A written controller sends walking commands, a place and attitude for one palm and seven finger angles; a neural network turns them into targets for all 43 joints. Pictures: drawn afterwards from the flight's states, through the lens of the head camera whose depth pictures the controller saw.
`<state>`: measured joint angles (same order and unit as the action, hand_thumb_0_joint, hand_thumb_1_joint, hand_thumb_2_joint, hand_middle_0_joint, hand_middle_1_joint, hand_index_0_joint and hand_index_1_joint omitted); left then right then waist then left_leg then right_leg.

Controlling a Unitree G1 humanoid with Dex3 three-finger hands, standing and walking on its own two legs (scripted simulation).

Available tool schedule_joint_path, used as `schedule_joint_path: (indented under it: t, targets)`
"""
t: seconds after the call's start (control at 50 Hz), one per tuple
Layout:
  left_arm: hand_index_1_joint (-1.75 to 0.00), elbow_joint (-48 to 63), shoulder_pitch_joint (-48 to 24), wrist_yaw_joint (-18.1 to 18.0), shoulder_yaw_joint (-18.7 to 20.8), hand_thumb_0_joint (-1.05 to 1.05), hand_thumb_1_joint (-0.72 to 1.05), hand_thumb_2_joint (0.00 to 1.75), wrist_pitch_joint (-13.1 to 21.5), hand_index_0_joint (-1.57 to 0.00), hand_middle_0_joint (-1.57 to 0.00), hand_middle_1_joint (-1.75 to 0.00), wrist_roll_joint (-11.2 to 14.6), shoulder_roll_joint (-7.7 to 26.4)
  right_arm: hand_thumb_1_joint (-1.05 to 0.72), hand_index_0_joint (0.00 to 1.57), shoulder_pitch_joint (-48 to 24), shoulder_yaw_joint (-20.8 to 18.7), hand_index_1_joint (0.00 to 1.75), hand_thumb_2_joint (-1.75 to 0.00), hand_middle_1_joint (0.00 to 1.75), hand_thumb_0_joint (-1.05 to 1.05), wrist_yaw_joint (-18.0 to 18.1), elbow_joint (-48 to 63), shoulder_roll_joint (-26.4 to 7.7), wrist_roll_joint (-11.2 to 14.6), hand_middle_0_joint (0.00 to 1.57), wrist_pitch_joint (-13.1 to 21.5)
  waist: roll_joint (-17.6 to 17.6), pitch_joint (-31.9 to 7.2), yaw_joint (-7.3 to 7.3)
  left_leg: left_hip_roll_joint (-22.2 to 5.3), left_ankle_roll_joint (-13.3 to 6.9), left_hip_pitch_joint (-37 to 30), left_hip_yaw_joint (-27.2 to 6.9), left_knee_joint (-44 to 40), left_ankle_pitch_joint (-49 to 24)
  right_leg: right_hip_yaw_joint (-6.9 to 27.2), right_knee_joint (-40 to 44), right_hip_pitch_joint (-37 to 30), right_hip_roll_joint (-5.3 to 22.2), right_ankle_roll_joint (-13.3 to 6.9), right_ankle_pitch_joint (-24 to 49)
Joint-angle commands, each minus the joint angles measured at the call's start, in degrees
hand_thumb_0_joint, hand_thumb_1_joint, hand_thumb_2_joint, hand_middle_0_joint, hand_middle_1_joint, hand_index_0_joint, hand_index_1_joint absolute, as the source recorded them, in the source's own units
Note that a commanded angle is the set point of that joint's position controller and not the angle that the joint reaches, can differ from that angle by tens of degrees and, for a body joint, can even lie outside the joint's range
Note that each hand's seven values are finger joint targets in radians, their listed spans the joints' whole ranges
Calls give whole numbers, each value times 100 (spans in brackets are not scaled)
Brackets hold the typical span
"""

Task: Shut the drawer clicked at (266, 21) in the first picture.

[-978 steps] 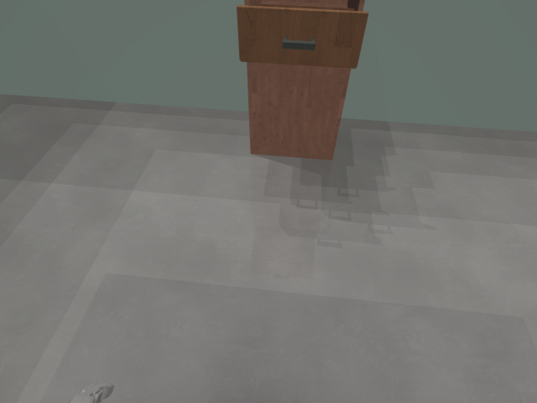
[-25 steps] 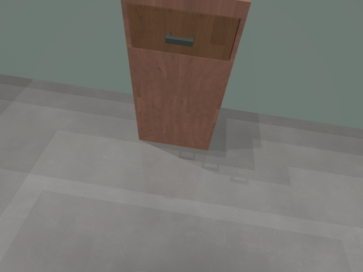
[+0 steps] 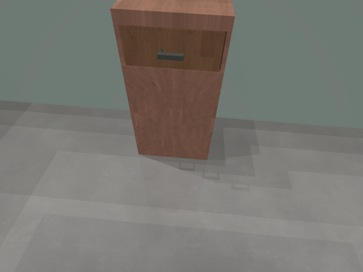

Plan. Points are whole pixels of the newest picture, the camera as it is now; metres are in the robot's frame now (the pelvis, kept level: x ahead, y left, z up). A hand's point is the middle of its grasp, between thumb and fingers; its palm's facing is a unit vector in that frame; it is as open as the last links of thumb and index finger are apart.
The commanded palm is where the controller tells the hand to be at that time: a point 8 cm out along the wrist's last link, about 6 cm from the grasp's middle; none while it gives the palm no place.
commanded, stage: let the arm hang, fingers relaxed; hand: left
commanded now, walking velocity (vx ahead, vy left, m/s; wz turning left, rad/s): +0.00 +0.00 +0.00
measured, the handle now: (171, 54) +0.94 +0.09 +0.01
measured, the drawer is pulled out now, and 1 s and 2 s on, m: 0.00 0.00 0.00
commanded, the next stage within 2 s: look to check the result in 0.14 s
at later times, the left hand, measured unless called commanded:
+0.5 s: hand out of the picture -0.03 +0.15 -0.18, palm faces +0.04 -0.98 -0.17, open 7.4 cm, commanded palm none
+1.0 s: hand out of the picture +0.02 +0.15 -0.17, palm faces +0.03 -0.98 -0.20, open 7.4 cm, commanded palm none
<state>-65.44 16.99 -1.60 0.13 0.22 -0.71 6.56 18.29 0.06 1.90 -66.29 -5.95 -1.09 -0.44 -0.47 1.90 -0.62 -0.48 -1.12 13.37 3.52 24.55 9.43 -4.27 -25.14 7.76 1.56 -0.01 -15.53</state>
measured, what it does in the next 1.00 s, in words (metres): stands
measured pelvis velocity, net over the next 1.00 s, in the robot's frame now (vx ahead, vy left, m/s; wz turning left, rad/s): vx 0.02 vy -0.03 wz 0.01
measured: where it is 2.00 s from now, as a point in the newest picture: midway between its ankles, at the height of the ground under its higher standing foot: outside the picture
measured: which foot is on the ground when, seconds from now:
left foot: down 0.00-1.00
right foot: down 0.00-1.00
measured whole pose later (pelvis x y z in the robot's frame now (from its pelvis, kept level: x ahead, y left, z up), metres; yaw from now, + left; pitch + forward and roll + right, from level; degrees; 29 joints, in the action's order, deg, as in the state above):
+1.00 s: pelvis +0.02 -0.03 +0.00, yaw +0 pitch -2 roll +0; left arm -65.8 14.9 -1.4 1.0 1.2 -0.7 9.2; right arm 14.1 -0.8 2.3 -66.3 -9.5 -1.0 0.0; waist 0.3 3.1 -0.4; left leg -2.5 1.4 11.2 2.2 23.4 10.0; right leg -5.3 -22.9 5.0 -0.7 -2.3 -16.0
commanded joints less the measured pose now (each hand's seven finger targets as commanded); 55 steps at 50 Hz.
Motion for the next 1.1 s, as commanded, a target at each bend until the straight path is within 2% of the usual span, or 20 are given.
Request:
schedule_joint_path:
  t: [0.0,0.12,0.18,0.28,0.44,0.48,0.6,0.64,0.78,0.88,1.08]
  targets:
    - [-30,-1,589,-68,137,0,90,90,48,-20,-20,-30,16,498,-90,20,347,-121,30,-90,30,0,43,94,-501,-3,20,86,259,370,38,-509,-90,-57,-615,-555,23,434,602,482,439,-201,72]
    - [-30,-10,620,-76,148,0,90,90,61,-20,-20,-30,15,481,-90,20,417,-137,30,-90,30,0,58,91,-502,10,20,87,175,390,29,-516,-87,-135,-590,-511,-120,429,631,488,422,-201,148]
    - [-30,-27,600,-78,140,0,90,90,59,-20,-20,-30,12,451,-90,20,429,-147,30,-90,30,0,55,76,-457,4,20,74,162,458,6,-499,-78,-115,-584,-520,48,464,664,545,426,-206,60]
    - [-30,-23,604,-79,142,0,90,90,78,-20,-20,-30,10,467,-90,20,429,-160,30,-90,30,0,56,81,-494,7,20,74,64,394,-15,-521,-80,-221,-555,-462,-94,470,671,556,427,-206,131]
    - [-30,-42,612,-73,155,0,90,90,90,-20,-20,-30,7,524,-90,20,305,-174,30,-90,30,0,59,91,-568,14,20,86,93,397,-3,-536,-88,-293,-555,-454,-158,486,708,560,440,-219,156]
    - [-30,-43,621,-72,152,0,90,90,101,-20,-20,-30,10,527,-90,20,286,-172,30,-90,30,0,61,99,-587,11,20,84,-3,383,2,-538,-85,-334,-539,-425,-222,514,727,555,439,-219,213]
    - [-30,-30,523,-63,162,0,90,90,108,-20,-20,-30,10,613,-90,20,176,-185,30,-90,30,0,52,94,-656,8,20,76,71,447,-5,-528,-60,-323,-518,-420,-133,542,793,598,458,-241,90]
    - [-30,-3,478,-61,182,0,90,90,118,-20,-20,-30,8,666,-90,20,156,-189,30,-90,30,0,55,108,-700,10,20,96,99,339,1,-548,-71,-345,-539,-397,-321,530,767,485,457,-245,249]
    - [-30,14,344,-44,201,0,90,90,132,-20,-20,-30,10,772,-90,20,4,-196,30,-90,30,0,62,114,-835,6,20,106,105,331,11,-561,-59,-372,-545,-379,-465,536,811,402,483,-256,406]
    - [-30,51,229,-39,219,0,90,90,159,-20,-20,-30,13,903,-90,20,-111,-204,30,-90,30,0,63,136,-943,10,20,121,46,207,19,-585,-51,-455,-539,-347,-698,544,817,261,521,-254,812]
    - [-30,122,-36,-22,246,0,90,90,172,-20,-20,-30,12,1139,-90,20,-357,-227,30,-90,30,0,51,176,-1173,1,20,99,29,205,12,-608,-10,-515,-510,-361,-651,582,927,204,552,-235,997]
